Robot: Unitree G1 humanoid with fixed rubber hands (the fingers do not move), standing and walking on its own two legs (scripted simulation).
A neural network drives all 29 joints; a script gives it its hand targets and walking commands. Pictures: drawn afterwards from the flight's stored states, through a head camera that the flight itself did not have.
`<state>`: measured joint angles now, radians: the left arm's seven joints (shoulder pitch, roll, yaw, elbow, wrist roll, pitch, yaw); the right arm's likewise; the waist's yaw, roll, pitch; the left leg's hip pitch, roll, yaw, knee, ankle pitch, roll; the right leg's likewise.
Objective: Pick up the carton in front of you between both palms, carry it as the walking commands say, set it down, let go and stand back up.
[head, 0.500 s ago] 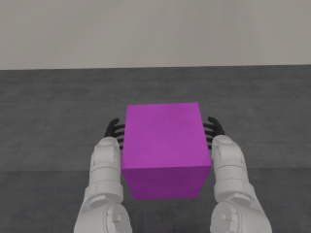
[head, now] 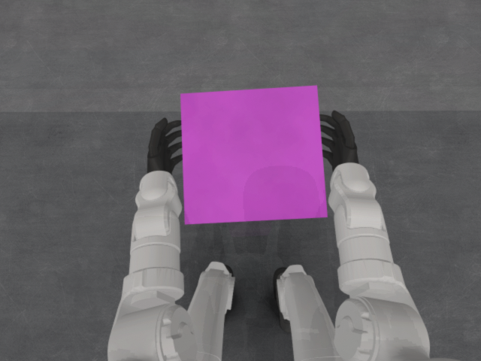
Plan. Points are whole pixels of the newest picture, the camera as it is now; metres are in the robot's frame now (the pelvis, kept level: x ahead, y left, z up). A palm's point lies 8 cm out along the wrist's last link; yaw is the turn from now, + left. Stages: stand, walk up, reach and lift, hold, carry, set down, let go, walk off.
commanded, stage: set down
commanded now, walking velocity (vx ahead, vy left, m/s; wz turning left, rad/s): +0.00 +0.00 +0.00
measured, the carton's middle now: (251, 165) +0.43 +0.02 -0.16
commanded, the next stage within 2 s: none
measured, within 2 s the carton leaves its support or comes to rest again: rests again in 1.58 s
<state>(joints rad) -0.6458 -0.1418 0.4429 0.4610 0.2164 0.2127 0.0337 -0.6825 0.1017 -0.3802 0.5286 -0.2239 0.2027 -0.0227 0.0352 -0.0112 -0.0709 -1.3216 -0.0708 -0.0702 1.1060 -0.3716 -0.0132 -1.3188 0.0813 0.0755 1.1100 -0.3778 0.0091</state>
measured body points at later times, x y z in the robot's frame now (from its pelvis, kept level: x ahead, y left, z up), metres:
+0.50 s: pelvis -0.03 +0.00 -0.13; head +0.26 +0.00 +0.22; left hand +0.44 +0.19 -0.23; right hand +0.48 -0.11 -0.23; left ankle +0.06 +0.12 -0.63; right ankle +0.06 -0.12 -0.63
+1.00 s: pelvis -0.05 +0.00 -0.24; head +0.31 +0.00 +0.04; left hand +0.47 +0.20 -0.38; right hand +0.52 -0.09 -0.39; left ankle +0.06 +0.12 -0.63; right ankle +0.06 -0.12 -0.63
